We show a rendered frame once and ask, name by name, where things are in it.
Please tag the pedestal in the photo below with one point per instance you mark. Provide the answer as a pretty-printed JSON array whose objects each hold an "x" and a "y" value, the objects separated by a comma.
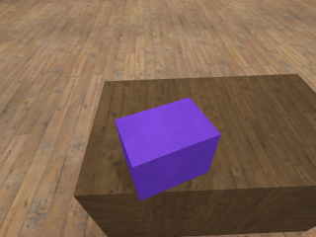
[{"x": 262, "y": 177}]

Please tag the carton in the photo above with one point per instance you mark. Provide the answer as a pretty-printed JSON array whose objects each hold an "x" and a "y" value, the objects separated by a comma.
[{"x": 167, "y": 146}]

